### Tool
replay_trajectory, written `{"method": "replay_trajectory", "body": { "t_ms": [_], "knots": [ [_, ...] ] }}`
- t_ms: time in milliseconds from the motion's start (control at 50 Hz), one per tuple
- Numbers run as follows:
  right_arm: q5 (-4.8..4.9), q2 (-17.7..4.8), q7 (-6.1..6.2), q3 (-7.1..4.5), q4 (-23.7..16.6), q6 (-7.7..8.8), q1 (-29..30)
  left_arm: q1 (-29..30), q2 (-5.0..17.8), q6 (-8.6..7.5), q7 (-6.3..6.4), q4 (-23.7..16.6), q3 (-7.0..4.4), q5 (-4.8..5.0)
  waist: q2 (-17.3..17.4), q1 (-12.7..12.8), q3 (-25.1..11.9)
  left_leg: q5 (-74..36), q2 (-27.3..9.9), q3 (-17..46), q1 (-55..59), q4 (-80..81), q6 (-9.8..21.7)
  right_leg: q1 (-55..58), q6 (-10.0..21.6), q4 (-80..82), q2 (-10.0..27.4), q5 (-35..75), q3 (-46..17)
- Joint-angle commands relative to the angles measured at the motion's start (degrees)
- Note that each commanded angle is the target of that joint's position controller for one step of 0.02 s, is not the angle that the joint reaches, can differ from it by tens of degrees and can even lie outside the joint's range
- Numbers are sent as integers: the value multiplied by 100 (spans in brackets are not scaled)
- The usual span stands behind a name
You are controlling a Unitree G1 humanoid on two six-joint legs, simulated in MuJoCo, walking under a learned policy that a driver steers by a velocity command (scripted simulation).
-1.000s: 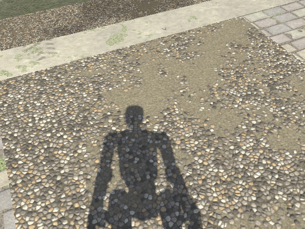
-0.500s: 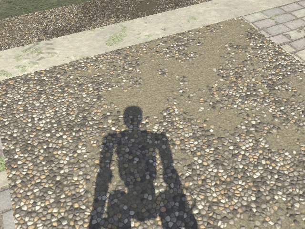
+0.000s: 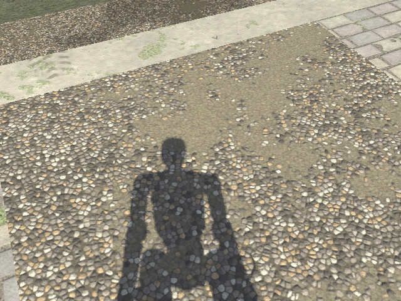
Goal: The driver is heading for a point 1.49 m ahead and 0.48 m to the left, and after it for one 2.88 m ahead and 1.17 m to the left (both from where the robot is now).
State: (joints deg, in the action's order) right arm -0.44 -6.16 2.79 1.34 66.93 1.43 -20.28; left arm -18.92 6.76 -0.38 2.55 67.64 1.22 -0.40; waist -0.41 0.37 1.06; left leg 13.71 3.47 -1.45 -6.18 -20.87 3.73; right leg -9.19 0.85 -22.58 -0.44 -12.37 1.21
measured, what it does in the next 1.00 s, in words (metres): walks ahead: right foot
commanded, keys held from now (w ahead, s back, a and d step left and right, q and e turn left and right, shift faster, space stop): no key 0.58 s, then w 0.42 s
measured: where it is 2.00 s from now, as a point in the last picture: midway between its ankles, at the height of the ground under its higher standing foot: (219, 261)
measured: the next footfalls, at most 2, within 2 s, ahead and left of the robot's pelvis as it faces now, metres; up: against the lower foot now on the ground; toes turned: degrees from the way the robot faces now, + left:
right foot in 0.98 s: +0.20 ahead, -0.15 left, +0.00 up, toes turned -5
left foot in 1.52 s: +0.52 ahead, +0.01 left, +0.00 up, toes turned +14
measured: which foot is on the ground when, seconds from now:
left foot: down 0.00-1.00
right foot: down 0.00-0.66, up 0.68-0.96, down 0.98-1.00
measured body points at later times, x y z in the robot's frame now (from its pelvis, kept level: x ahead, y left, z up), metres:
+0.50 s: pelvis +0.01 +0.01 +0.00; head +0.01 +0.01 +0.45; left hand -0.04 +0.21 -0.17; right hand -0.04 -0.20 -0.16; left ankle -0.03 +0.08 -0.74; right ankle +0.00 -0.11 -0.74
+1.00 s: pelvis +0.11 -0.05 -0.02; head +0.12 -0.07 +0.43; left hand +0.20 +0.19 -0.15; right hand -0.02 -0.27 -0.17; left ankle -0.03 +0.08 -0.74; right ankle +0.16 -0.14 -0.75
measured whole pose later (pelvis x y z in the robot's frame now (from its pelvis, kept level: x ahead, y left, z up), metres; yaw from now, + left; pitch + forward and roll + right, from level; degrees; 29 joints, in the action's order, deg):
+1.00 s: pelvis +0.11 -0.05 -0.02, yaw +0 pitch +0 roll +0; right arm -1.0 -10.4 1.2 -2.1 66.4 4.3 -30.8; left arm -10.5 10.4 -3.9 -0.9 56.6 -2.9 -1.1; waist 2.5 -1.9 0.7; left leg 25.0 -0.1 -0.3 0.0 -25.5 1.8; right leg -20.6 3.5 -32.2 1.0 -13.0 5.6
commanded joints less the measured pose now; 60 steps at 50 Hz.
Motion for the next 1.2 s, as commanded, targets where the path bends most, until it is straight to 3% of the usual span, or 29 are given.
{"method": "replay_trajectory", "body": {
  "t_ms": [20, 580, 620, 640, 660, 700, 720, 760, 820, 900, 940, 980, 1000, 1020, 1040, 1060, 1080, 1140, 1200],
  "knots": [
    [0, -365, 12, -49, -3, 16, -535, -485, 353, -11, 12, 7, -46, 1, 47, -1, 441, -882, -832, 728, -313, 429, 58, -127, 150, 316, 579, 614, -543],
    [1, -334, 17, -69, -68, 47, -632, -530, 302, -3, 24, 39, -62, 7, 55, -5, 456, -1198, -852, 731, -221, 425, 67, -73, 97, 255, 586, 687, -500],
    [-8, -384, 12, -94, -65, 30, -694, -512, 292, 5, 18, 32, -65, -18, 119, -58, 406, -19, -774, 806, -199, 610, 132, -139, 120, 178, 439, 49, -399],
    [-3, -539, 10, -158, -70, 3, -753, -458, 333, 10, 6, -22, -91, -43, 277, -105, 484, 849, -794, 974, -228, 718, 251, -347, 151, -111, 256, -506, -226],
    [-1, -703, 1, -236, -52, -34, -908, -348, 343, 14, -21, -112, -113, -78, 520, -195, 601, 1930, -952, 1315, -188, 880, 457, -774, 184, -580, 47, -1133, -5],
    [-25, -865, -35, -350, -4, -78, -1278, 17, 291, -6, -106, -373, -123, -198, 767, -405, 1126, 3333, -1705, 2259, -203, 1409, 945, -1795, 241, -1490, -25, -1529, 371],
    [-57, -839, -50, -374, 9, -60, -1385, 245, 290, -46, -146, -521, -133, -220, 761, -483, 1313, 3321, -1999, 2602, -266, 1595, 1149, -2138, 266, -2007, 150, -1495, 312],
    [-128, -863, -67, -411, -9, 39, -1426, 518, 398, -150, -218, -760, -200, -199, 461, -425, 1326, 2623, -2199, 2727, 102, 1683, 1323, -2871, 290, -2763, 384, -1477, 68],
    [-79, -852, -77, -416, -135, 201, -1170, 595, 463, -295, -323, -930, -289, -127, 286, -215, 941, 1422, -1905, 2013, 383, 1568, 1096, -2779, 232, -2539, 447, -928, 56],
    [-78, -950, -86, -427, -215, 312, -1073, 874, 481, -280, -388, -1225, -357, -69, 631, -144, 841, 757, -1639, 1329, -142, 1314, 934, -1851, 219, -1667, 284, -567, 309],
    [-49, -1028, -119, -446, -266, 332, -929, 585, 474, -286, -386, -1211, -389, -38, 627, 57, 809, 504, -1568, 1089, -651, 961, 849, -931, 258, -1140, 122, -201, 533],
    [-62, -993, -166, -419, -298, 376, -880, -501, 671, -346, -327, -850, -533, -34, 260, 509, 437, -551, -1204, 664, -1266, -273, 635, 700, 314, -642, -187, -245, 639],
    [-60, -789, -209, -349, -388, 416, -780, -1367, 1083, -422, -257, -660, -676, -112, -514, 896, 10, -632, -726, 79, -1783, -1933, 389, 1594, 502, 11, 696, -1036, -500],
    [-14, -366, -251, -265, -652, 428, -963, -2068, 1703, -402, -240, -540, -806, -138, -1901, 856, -402, 1435, 53, -458, -3065, -4015, 122, 2243, 1111, 1266, 2253, -2604, -3426],
    [-182, -734, -300, -359, -728, 390, -685, -1550, 1349, -318, -246, -572, -706, -97, -1049, 488, 67, 1379, -307, 218, -3386, -4889, 251, 1519, 1189, 1569, 2279, -3219, -3960],
    [-179, -710, -363, -366, -836, 387, -379, -806, 1154, -327, -278, -815, -638, -82, -451, 218, 502, 742, -603, 310, -3480, -5033, 307, 920, 1117, 1501, 2165, -2886, -3311],
    [-133, -641, -400, -357, -853, 410, -229, -421, 1016, -376, -312, -934, -591, -73, -107, 79, 615, 269, -776, 346, -3264, -4815, 286, 502, 1043, 1558, 1912, -1914, -2615],
    [-155, -568, -437, -398, -799, 285, -343, -468, 712, -521, -256, -855, -462, -65, -203, -196, 422, -110, -877, 202, -2782, -4398, 135, 328, 835, 1555, 1397, -26, -1305],
    [-115, -566, -460, -435, -926, 154, 92, -934, 725, -589, -197, -679, -428, -64, -252, -165, 493, -374, -805, 126, -3228, -4256, 91, 614, 739, 1540, 1316, 1207, -596]
  ]
}}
